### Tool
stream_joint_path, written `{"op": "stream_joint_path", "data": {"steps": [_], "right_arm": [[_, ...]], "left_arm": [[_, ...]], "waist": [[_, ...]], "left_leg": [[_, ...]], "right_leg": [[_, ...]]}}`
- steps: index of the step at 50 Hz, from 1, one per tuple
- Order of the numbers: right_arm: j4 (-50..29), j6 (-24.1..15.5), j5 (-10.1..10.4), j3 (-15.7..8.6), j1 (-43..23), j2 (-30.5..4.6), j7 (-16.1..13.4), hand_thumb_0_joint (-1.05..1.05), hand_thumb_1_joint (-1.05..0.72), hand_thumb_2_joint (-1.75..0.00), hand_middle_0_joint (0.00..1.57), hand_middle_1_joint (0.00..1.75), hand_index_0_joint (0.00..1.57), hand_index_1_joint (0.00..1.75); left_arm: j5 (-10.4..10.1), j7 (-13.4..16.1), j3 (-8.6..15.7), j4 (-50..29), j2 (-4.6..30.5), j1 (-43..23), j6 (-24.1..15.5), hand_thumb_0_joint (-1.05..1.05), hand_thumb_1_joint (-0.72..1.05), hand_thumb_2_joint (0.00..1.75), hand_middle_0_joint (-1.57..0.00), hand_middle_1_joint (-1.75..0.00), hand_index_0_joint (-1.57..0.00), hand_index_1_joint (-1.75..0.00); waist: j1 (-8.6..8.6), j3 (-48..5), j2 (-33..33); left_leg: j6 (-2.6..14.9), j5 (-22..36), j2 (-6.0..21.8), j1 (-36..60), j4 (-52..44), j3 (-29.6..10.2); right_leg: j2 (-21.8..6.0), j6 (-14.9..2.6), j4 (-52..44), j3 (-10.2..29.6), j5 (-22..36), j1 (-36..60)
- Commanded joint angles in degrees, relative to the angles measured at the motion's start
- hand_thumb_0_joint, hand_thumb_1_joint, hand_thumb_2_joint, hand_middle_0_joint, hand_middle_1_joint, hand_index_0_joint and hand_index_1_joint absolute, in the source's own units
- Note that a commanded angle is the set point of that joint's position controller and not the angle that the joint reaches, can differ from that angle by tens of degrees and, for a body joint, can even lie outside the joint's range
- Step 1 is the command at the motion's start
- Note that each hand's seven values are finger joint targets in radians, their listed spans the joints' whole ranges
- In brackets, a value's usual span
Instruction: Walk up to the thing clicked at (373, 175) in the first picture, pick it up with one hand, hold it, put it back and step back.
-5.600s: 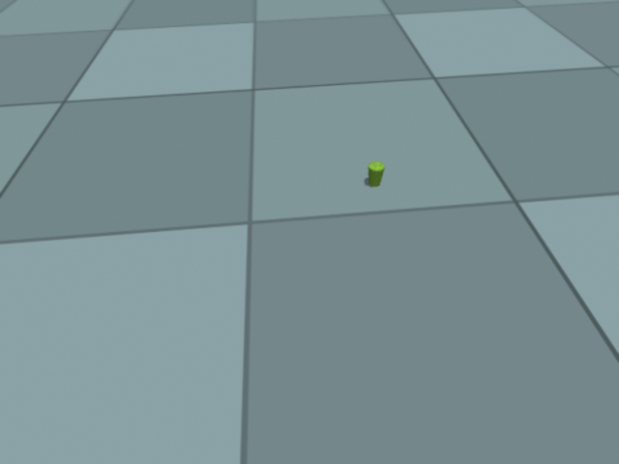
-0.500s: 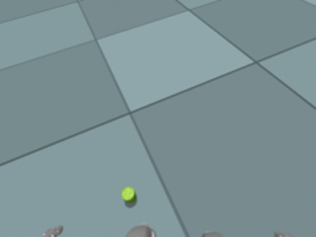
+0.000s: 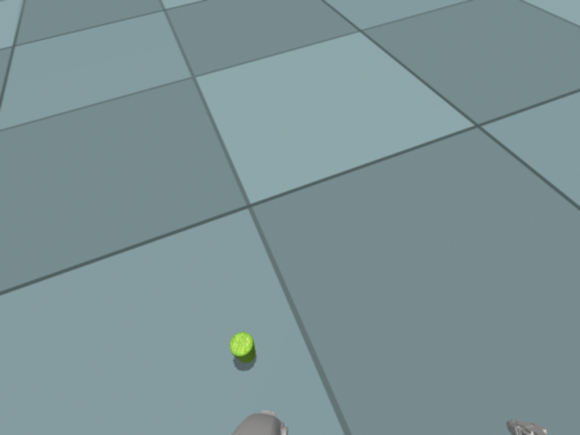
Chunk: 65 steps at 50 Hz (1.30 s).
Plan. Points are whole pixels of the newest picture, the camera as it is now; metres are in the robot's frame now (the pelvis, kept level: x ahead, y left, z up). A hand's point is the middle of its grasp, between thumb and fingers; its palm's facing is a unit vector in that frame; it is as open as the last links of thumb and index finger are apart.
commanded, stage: walk up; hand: left
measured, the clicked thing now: (244, 349) +0.47 +0.25 -0.70
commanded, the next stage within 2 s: none
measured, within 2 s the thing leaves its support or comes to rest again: neither
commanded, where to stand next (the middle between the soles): +0.11 +0.01 m, yaw +4 degrees
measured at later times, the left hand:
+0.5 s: hand out of the picture +0.06 +0.27 -0.14, palm faces +0.06 -0.93 -0.35, open 7.4 cm
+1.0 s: hand out of the picture +0.11 +0.28 -0.13, palm faces +0.09 -0.94 -0.34, open 7.4 cm
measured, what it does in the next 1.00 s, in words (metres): steps on the spot: left foot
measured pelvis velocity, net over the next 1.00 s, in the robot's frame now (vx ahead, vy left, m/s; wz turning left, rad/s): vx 0.02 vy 0.02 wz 0.07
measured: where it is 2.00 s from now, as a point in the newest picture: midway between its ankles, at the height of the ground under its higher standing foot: outside the picture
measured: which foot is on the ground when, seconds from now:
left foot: up 0.00-0.12, down 0.14-1.00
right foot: down 0.00-1.00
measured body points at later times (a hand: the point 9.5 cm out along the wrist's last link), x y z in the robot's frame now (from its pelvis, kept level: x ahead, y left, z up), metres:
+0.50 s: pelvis +0.00 +0.01 +0.01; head +0.00 +0.00 +0.46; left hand +0.06 +0.32 -0.11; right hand +0.09 -0.29 -0.12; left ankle -0.01 +0.16 -0.72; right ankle +0.04 -0.11 -0.72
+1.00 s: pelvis +0.02 +0.02 +0.02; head +0.03 +0.02 +0.47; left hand +0.10 +0.33 -0.10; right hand +0.13 -0.27 -0.11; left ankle -0.01 +0.16 -0.72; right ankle +0.04 -0.11 -0.72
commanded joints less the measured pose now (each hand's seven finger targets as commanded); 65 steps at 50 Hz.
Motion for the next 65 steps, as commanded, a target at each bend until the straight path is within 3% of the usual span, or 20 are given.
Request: {"op": "stream_joint_path", "data": {"steps": [1, 4, 6, 7, 8, 9, 10, 11, 14, 17, 18, 19, 20, 22, 25, 27, 30, 34, 48, 65], "right_arm": [[-1.79, -2.25, -0.14, -2.48, 2.54, -9.76, -0.46, 0.00, -0.90, -0.90, 0.20, 0.30, 0.20, 0.30], [-0.63, -3.58, -0.30, -1.69, 1.94, -8.86, -0.40, 0.00, -0.90, -0.90, 0.20, 0.30, 0.20, 0.30], [1.52, -5.14, -0.74, -1.95, 5.31, -8.60, -1.08, 0.00, -0.90, -0.90, 0.20, 0.30, 0.20, 0.30], [2.06, -5.94, -1.32, -2.57, 6.51, -10.00, -1.66, 0.00, -0.90, -0.90, 0.20, 0.30, 0.20, 0.30], [1.43, -6.54, -2.09, -2.97, 5.99, -12.73, -2.03, 0.00, -0.90, -0.90, 0.20, 0.30, 0.20, 0.30], [0.16, -6.79, -2.24, -3.21, 3.38, -16.76, -2.02, 0.00, -0.90, -0.90, 0.20, 0.30, 0.20, 0.30], [1.08, -6.46, -1.26, -4.14, 3.99, -20.09, -1.69, 0.00, -0.90, -0.90, 0.20, 0.30, 0.20, 0.30], [1.06, -6.22, -1.26, -3.91, 2.17, -18.24, -1.67, 0.00, -0.90, -0.90, 0.20, 0.30, 0.20, 0.30], [0.27, -6.37, -1.01, -1.28, -1.53, -12.49, -1.50, 0.00, -0.90, -0.90, 0.20, 0.30, 0.20, 0.30], [0.85, -5.26, 0.41, -0.03, -2.02, -10.17, -1.14, 0.00, -0.90, -0.90, 0.20, 0.30, 0.20, 0.30], [0.75, -4.98, 0.68, 0.39, -1.22, -8.87, -1.09, 0.00, -0.90, -0.90, 0.20, 0.30, 0.20, 0.30], [1.40, -4.43, 0.61, 0.50, -0.34, -7.82, -1.13, 0.00, -0.90, -0.90, 0.20, 0.30, 0.20, 0.30], [3.14, -4.07, 0.36, -0.17, 1.22, -8.81, -1.35, 0.00, -0.90, -0.90, 0.20, 0.30, 0.20, 0.30], [5.27, -4.35, -0.11, -0.48, 3.83, -9.57, -1.05, 0.00, -0.90, -0.90, 0.20, 0.30, 0.20, 0.30], [5.57, -5.18, -0.46, -0.43, 0.09, -10.99, -0.76, 0.00, -0.90, -0.90, 0.20, 0.30, 0.20, 0.30], [5.59, -5.50, -0.53, 0.46, -1.71, -10.56, -0.77, 0.00, -0.90, -0.90, 0.20, 0.30, 0.20, 0.30], [7.25, -5.84, -0.29, 0.89, -0.34, -9.86, -1.03, 0.00, -0.90, -0.90, 0.20, 0.30, 0.20, 0.30], [8.23, -6.06, -0.07, 0.76, -1.02, -10.81, -1.50, 0.00, -0.90, -0.90, 0.20, 0.30, 0.20, 0.30], [9.26, -5.24, -0.18, 0.52, -4.22, -10.16, -1.69, 0.00, -0.90, -0.90, 0.20, 0.30, 0.20, 0.30], [9.51, -4.88, -0.42, 0.68, -5.54, -9.52, -1.37, 0.00, -0.90, -0.90, 0.20, 0.30, 0.20, 0.30]], "left_arm": [[0.76, 0.10, 3.88, -5.81, 15.79, -4.48, -2.62, 0.00, 0.90, 0.90, -0.20, -0.30, -0.20, -0.30], [1.04, -0.73, 4.03, -5.74, 15.63, -3.07, -1.59, 0.00, 0.90, 0.90, -0.20, -0.30, -0.20, -0.30], [0.00, -1.47, 3.40, -5.83, 14.76, -2.95, -0.58, 0.00, 0.90, 0.90, -0.20, -0.30, -0.20, -0.30], [-0.53, -1.48, 2.40, -5.94, 11.84, -1.89, -0.32, 0.00, 0.90, 0.90, -0.20, -0.30, -0.20, -0.30], [-1.18, -1.58, 1.18, -6.33, 8.46, -0.22, -0.17, 0.00, 0.90, 0.90, -0.20, -0.30, -0.20, -0.30], [-1.41, -1.51, 0.97, -6.22, 7.83, -0.24, 0.10, 0.00, 0.90, 0.90, -0.20, -0.30, -0.20, -0.30], [-0.58, -1.00, 2.51, -5.36, 13.71, -4.51, -0.08, 0.00, 0.90, 0.90, -0.20, -0.30, -0.20, -0.30], [-0.64, -1.32, 2.70, -5.02, 14.83, -4.95, -0.40, 0.00, 0.90, 0.90, -0.20, -0.30, -0.20, -0.30], [-1.50, -1.91, 2.24, -3.15, 11.80, -0.36, -1.34, 0.00, 0.90, 0.90, -0.20, -0.30, -0.20, -0.30], [-0.88, -1.17, 2.59, -0.76, 12.66, 0.58, -1.79, 0.00, 0.90, 0.90, -0.20, -0.30, -0.20, -0.30], [-0.30, -0.90, 2.79, -0.59, 14.42, -0.05, -1.98, 0.00, 0.90, 0.90, -0.20, -0.30, -0.20, -0.30], [-0.29, -0.83, 2.84, -0.91, 16.96, -1.32, -2.19, 0.00, 0.90, 0.90, -0.20, -0.30, -0.20, -0.30], [-0.16, -1.22, 2.79, -1.32, 18.36, -5.68, -1.79, 0.00, 0.90, 0.90, -0.20, -0.30, -0.20, -0.30], [-0.35, -1.63, 1.79, -2.13, 15.06, -10.05, -1.06, 0.00, 0.90, 0.90, -0.20, -0.30, -0.20, -0.30], [-1.03, -2.07, 1.10, -0.43, 12.15, -8.96, -0.94, 0.00, 0.90, 0.90, -0.20, -0.30, -0.20, -0.30], [-1.10, -2.18, 1.47, 1.08, 12.65, -7.45, -1.37, 0.00, 0.90, 0.90, -0.20, -0.30, -0.20, -0.30], [-1.29, -1.88, 1.42, 2.03, 12.82, -9.19, -1.95, 0.00, 0.90, 0.90, -0.20, -0.30, -0.20, -0.30], [-1.78, -1.63, 1.03, 3.29, 12.11, -9.07, -1.79, 0.00, 0.90, 0.90, -0.20, -0.30, -0.20, -0.30], [-1.56, -1.60, 0.56, 5.35, 11.75, -11.92, -0.91, 0.00, 0.90, 0.90, -0.20, -0.30, -0.20, -0.30], [-1.00, -1.85, 0.83, 6.43, 11.59, -11.93, -0.82, 0.00, 0.90, 0.90, -0.20, -0.30, -0.20, -0.30]], "waist": [[-0.69, -5.81, -10.08], [0.70, -8.08, -14.85], [-1.53, -10.33, -11.64], [-2.08, -12.49, -7.95], [-1.40, -12.78, 0.54], [-0.79, -10.55, 5.36], [-3.43, -6.91, 5.08], [-2.43, -4.30, 3.71], [0.11, -5.44, 6.83], [0.93, -8.75, 4.07], [0.49, -8.67, -0.06], [-0.40, -7.80, -4.37], [-2.16, -5.96, -6.68], [-4.47, -3.64, -5.48], [-1.83, -3.60, -2.48], [-0.26, -5.76, -4.44], [-1.56, -9.16, -3.37], [-1.23, -13.15, -1.09], [-1.37, -12.21, -1.94], [-1.40, -9.74, -0.91]], "left_leg": [[-0.96, 2.55, 1.78, 2.58, -5.90, 1.73], [-1.59, 1.44, 2.19, 5.12, -21.07, 6.97], [-0.95, 10.46, 1.08, 16.45, -35.86, 8.61], [-0.01, 12.71, 4.03, 23.95, -37.06, 2.54], [3.32, 12.65, 13.05, 28.50, -39.55, -12.49], [9.58, 8.06, 22.95, 28.37, -40.60, -25.13], [14.89, 4.97, 26.00, 18.75, -39.93, -27.28], [14.87, 5.73, 23.92, 14.90, -39.26, -23.23], [6.87, 20.24, 13.36, 13.73, -33.37, -5.36], [2.45, 20.96, 9.65, 6.41, -26.97, -0.64], [1.14, 15.22, 7.39, 2.59, -24.63, 0.41], [0.48, 4.01, 4.25, 3.19, -22.21, 2.09], [0.33, -2.05, 3.44, 11.25, -18.48, 4.45], [0.88, 1.40, 4.92, 16.22, -26.02, 2.70], [2.85, 1.00, 9.75, 10.43, -36.85, -6.37], [2.16, 4.14, 9.25, 7.76, -35.19, -4.43], [0.65, 19.37, 7.66, 12.12, -32.73, -0.31], [1.12, 29.35, 9.27, 15.53, -32.63, -0.52], [1.02, 29.70, 9.56, 17.11, -35.82, -0.18], [0.62, 20.94, 8.93, 15.99, -39.99, -0.96]], "right_leg": [[-9.35, -7.02, -17.42, 12.55, 3.21, 1.64], [-8.59, -7.39, -15.37, 9.85, -1.16, 7.75], [-8.32, -5.89, -7.13, 6.98, 8.04, 3.94], [-7.18, -3.96, -0.88, 5.19, 12.81, -0.59], [-3.02, -0.85, 6.44, 2.43, 7.49, -9.43], [1.35, 0.82, 7.08, -0.60, -9.62, -17.90], [-2.63, 0.57, 9.29, 3.60, -12.92, -13.59], [-3.17, 0.16, 8.31, 3.87, -11.19, -10.78], [-1.13, -0.11, -5.26, 0.91, 1.01, -2.28], [-0.65, -0.71, -14.62, 1.48, 13.19, 12.26], [-4.75, -1.95, -16.09, 7.96, 13.00, 13.74], [-11.72, -5.09, -21.57, 18.03, -0.88, 7.65], [-15.44, -8.13, -24.55, 20.64, -11.99, -2.61], [-11.14, -5.48, -23.41, 14.10, -16.19, -7.96], [-2.84, -0.88, -16.72, 5.21, -4.65, -1.94], [-3.62, -1.16, -18.02, 6.09, -1.04, 5.09], [-6.13, -1.72, -18.13, 7.14, 11.28, 8.48], [-5.63, -1.11, -15.42, 3.54, 23.40, 11.88], [-5.73, -0.02, -17.58, 1.92, 22.85, 13.45], [-5.60, 0.80, -20.99, 1.87, 15.65, 13.78]]}}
